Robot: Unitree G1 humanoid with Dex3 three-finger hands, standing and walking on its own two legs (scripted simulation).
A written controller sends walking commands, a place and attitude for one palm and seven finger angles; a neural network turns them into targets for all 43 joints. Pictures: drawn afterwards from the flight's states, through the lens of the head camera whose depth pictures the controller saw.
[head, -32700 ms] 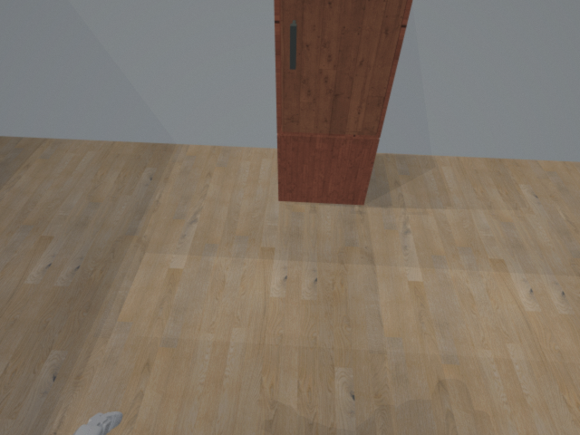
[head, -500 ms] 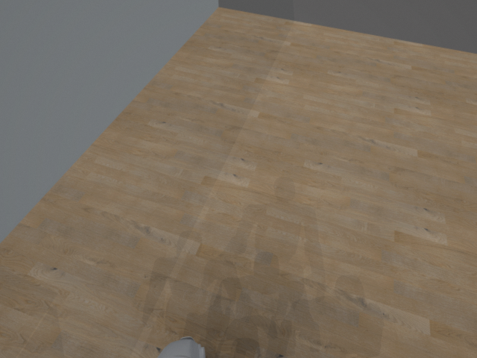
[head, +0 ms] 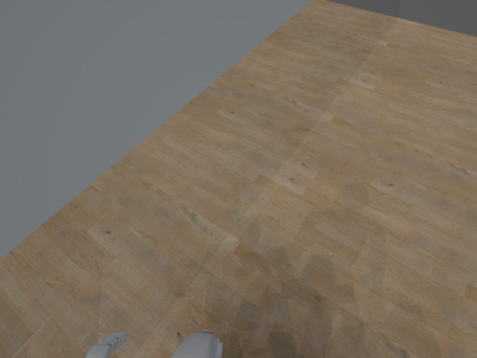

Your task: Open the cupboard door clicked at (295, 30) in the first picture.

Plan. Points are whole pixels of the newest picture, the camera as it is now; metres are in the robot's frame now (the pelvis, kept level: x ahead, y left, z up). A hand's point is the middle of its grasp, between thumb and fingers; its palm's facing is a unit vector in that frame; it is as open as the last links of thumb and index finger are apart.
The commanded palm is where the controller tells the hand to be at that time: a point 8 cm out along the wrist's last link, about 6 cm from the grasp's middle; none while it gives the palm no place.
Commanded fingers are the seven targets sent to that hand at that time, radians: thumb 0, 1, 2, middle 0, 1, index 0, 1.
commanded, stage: turn to face it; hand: left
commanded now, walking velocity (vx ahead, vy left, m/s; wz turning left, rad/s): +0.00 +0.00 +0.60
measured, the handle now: out of the picture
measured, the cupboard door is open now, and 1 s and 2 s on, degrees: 48 48 48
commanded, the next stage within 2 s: none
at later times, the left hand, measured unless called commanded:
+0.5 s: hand out of the picture +0.07 +0.20 -0.15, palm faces +0.33 -0.89 -0.31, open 7.4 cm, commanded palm none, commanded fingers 0.00 0.90 0.90 -0.20 -0.30 -0.20 -0.30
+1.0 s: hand out of the picture +0.01 +0.17 -0.16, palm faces +0.62 -0.75 -0.24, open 7.4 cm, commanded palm none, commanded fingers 0.00 0.90 0.90 -0.20 -0.30 -0.20 -0.30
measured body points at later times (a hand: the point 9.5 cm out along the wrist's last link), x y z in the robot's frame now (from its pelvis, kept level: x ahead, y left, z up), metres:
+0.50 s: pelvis +0.04 -0.05 -0.01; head +0.10 -0.04 +0.44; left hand +0.05 +0.24 -0.13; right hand +0.22 -0.26 -0.15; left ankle +0.02 +0.11 -0.73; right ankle +0.09 -0.17 -0.73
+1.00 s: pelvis +0.07 -0.05 +0.01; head +0.11 +0.00 +0.45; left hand -0.02 +0.21 -0.14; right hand +0.31 -0.19 -0.13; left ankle +0.00 +0.05 -0.73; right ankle +0.14 -0.18 -0.66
